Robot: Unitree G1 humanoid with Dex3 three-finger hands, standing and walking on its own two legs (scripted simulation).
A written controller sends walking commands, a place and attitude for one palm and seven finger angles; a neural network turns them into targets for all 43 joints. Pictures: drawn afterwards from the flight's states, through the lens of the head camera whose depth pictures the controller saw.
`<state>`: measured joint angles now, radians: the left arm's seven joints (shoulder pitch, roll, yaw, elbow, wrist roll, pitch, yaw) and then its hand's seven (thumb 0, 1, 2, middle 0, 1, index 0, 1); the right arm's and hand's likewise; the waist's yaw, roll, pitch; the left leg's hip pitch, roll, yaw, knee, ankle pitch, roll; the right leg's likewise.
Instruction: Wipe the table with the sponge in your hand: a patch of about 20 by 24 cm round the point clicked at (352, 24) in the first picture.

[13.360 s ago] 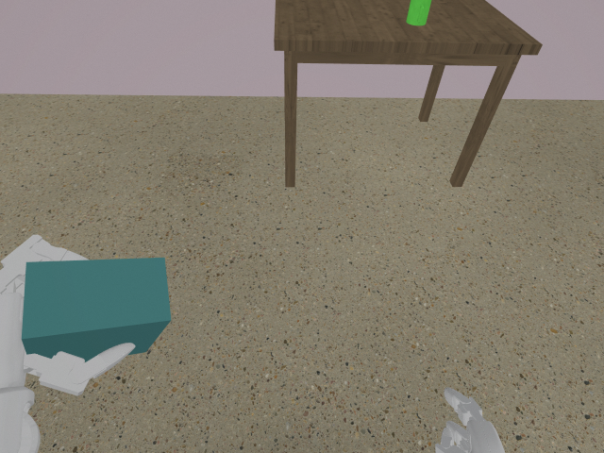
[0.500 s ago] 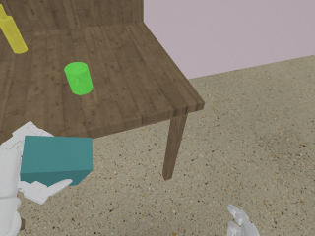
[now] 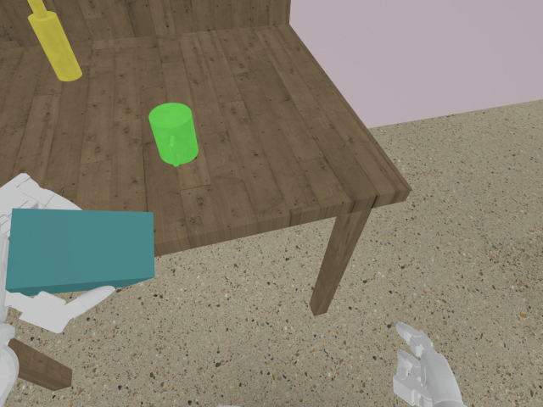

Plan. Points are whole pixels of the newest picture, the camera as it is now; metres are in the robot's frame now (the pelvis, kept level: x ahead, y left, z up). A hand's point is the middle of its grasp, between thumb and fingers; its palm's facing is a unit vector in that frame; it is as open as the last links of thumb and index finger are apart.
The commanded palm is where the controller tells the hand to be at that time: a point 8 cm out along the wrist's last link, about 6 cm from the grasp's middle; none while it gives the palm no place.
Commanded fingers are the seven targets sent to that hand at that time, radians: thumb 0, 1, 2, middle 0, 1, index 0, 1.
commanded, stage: shuffle to correct the standing spot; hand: left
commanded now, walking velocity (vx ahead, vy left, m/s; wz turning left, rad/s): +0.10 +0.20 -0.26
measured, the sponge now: (100, 255) +0.24 +0.21 +0.16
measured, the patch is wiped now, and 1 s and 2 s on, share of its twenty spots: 0.00 0.00 0.00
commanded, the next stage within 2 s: come to a stop and stand still in 1.14 s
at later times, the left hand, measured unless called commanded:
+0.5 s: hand (19, 216) +0.27 +0.30 +0.18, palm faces +0.29 -0.80 -0.52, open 10.4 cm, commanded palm +0.22 +0.34 +0.19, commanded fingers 0.00 0.10 1.30 -1.20 -1.60 -1.20 -1.60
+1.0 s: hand out of the picture +0.29 +0.40 +0.18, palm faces +0.41 -0.79 -0.45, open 10.4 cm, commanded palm +0.23 +0.43 +0.19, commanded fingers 0.00 0.10 1.30 -1.20 -1.60 -1.20 -1.60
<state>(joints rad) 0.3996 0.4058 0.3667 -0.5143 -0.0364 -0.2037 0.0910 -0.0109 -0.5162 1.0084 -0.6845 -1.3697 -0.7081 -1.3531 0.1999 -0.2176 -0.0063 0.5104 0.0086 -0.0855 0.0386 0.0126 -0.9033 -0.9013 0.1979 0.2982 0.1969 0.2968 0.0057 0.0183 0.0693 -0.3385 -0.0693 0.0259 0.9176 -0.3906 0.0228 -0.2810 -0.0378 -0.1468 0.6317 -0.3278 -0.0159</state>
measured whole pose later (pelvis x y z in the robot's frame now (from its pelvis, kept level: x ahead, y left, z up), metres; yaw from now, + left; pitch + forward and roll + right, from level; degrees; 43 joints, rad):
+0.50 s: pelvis +0.04 +0.08 +0.01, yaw -5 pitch +0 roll +3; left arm 0.53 0.41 0.41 -0.50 -0.02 -0.22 0.12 -0.01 -0.51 1.01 -0.68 -1.37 -0.71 -1.35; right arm 0.25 -0.20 0.00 0.62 0.02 -0.08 0.02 0.02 -0.90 -0.90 0.20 0.30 0.20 0.30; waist -0.01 -0.03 0.07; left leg -0.44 0.02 0.06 0.83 -0.34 -0.01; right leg -0.26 -0.07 0.00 0.60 -0.34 0.00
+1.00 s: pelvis +0.06 +0.16 +0.00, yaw -3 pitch -1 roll +2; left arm 0.45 0.36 0.39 -0.48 -0.03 -0.17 0.16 -0.01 -0.51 1.01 -0.68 -1.37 -0.70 -1.35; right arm 0.20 -0.23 -0.02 0.58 0.02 -0.10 -0.02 0.01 -0.90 -0.90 0.20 0.30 0.20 0.30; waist 0.03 -0.01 0.07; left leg -0.29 0.05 0.06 0.55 -0.23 -0.01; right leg -0.30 -0.12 -0.03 0.70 -0.37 0.04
